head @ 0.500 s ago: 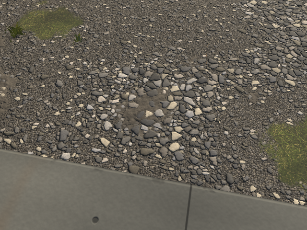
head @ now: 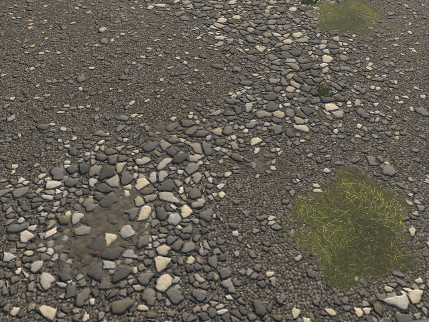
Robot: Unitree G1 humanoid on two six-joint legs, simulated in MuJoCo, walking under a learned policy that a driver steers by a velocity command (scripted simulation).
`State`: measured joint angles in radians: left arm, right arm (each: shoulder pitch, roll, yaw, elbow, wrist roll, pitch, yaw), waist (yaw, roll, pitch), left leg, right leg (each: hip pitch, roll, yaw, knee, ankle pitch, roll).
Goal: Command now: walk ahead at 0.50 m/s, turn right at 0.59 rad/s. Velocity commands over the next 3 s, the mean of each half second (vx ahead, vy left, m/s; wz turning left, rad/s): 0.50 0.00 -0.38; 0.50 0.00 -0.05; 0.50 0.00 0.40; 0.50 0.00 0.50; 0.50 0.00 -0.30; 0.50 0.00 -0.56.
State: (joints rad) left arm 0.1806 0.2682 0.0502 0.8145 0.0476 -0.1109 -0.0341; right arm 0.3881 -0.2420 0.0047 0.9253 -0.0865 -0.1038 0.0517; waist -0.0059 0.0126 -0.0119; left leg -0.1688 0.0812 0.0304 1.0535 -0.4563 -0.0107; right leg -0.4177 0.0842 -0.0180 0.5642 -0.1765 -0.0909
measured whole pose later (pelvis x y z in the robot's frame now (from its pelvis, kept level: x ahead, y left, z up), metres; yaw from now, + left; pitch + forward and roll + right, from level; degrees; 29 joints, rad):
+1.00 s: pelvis +0.55 -0.14 -0.17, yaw -11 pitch +1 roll +3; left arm 0.08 0.22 0.02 0.83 -0.02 -0.07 -0.06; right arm 0.61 -0.19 -0.02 1.05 0.05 -0.07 -0.02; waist -0.10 0.00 0.00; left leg -0.27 0.02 -0.13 1.73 -0.79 -0.02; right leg -0.41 -0.06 -0.02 0.55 -0.17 -0.02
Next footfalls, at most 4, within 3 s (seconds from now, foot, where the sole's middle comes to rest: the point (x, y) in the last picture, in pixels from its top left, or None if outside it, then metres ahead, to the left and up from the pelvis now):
0.30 left None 0.31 0.11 -0.76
0.94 right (299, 302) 0.64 -0.27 -0.94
1.46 left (234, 224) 0.97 -0.06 -0.94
1.94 right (260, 168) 1.27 -0.19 -0.94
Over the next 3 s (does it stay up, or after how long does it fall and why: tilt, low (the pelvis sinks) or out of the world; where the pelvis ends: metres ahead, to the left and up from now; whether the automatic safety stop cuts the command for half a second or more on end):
stays up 1.61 -0.10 -0.18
